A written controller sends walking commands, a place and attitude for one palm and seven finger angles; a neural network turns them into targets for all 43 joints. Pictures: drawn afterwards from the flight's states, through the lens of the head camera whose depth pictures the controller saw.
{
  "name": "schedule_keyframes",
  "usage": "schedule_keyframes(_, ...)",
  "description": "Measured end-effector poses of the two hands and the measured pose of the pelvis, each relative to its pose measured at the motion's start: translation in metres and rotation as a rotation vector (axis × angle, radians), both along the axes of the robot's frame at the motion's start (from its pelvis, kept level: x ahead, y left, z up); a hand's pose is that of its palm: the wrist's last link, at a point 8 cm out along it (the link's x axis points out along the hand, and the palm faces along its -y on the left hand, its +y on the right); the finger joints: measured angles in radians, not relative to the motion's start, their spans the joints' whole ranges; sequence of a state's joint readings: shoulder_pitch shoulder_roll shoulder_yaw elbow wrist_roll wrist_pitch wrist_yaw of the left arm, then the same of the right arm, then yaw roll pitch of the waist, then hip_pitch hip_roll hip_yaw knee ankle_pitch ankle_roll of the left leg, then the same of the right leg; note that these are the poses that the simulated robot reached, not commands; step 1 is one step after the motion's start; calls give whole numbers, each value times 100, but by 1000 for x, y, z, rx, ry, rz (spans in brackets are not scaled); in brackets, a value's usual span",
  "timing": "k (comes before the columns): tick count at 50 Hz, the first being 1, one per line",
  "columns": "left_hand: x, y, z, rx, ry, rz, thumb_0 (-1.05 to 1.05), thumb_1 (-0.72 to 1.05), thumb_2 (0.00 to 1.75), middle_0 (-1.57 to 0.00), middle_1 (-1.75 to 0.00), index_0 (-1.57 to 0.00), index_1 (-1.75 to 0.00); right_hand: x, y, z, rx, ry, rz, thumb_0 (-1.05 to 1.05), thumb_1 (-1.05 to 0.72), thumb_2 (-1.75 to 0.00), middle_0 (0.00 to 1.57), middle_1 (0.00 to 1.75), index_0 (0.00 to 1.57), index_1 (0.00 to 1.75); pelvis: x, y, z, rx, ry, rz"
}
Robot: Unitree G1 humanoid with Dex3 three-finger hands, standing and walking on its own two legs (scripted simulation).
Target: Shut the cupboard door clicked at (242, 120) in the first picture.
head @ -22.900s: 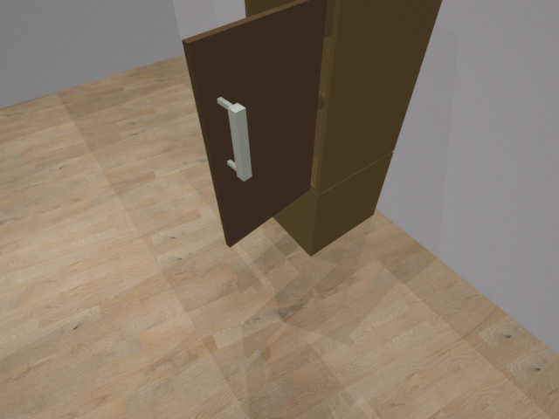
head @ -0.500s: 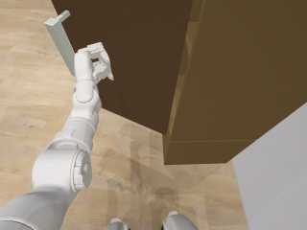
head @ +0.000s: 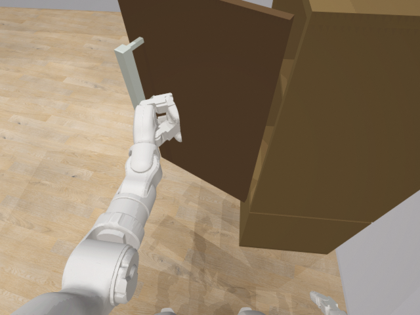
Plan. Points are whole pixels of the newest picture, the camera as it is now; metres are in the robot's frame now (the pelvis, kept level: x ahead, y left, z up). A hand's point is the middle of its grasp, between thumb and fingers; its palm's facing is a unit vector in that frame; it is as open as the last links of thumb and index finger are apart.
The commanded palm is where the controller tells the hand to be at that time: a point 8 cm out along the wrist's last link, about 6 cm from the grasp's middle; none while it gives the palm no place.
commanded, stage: draw the hand back to the body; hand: left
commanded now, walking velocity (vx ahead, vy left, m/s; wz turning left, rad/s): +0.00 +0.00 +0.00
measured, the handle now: (140, 78) +0.62 +0.14 +0.08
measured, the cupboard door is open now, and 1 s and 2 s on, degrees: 63 63 63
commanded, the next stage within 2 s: step back with the hand held close in 1.52 s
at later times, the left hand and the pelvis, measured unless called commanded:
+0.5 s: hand (107, 166) +0.33 +0.15 +0.15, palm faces +0.01 -1.00 -0.08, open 3.1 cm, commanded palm +0.29 +0.20 +0.15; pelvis +0.00 +0.01 +0.03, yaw +0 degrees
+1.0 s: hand out of the picture +0.23 +0.27 +0.19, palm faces +0.36 -0.87 -0.35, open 5.0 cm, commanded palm +0.18 +0.31 +0.21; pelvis +0.01 +0.03 +0.05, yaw +1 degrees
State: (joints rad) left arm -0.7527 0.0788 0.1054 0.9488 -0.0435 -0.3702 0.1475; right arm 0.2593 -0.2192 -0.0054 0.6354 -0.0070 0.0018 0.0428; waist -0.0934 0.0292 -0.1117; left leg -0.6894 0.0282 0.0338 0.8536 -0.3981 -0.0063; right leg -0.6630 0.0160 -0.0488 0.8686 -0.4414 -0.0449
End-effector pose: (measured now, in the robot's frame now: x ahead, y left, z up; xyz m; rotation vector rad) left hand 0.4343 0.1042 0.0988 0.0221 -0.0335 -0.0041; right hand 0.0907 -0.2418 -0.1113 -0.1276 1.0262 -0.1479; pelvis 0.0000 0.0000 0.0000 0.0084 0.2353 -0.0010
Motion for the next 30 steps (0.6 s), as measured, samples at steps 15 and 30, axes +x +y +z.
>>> schedule_keyframes(15, -73, 62, 22, -3, -25, 4, 2, 90, 90, -130, -150, -130, -150, -24, -5, 16, -7, 29, -58, 1, -91, -90, 20, 30, 20, 30, 6, 3, 21, -4, -112, -14)
schedule_keyframes(30, -158, 116, 62, 171, -35, 71, 2, 89, 90, -116, -134, -115, -133, 93, 27, 80, -40, -323, 51, 1, -91, -90, 20, 30, 19, 30, 6, 14, 39, -5, -244, 0)
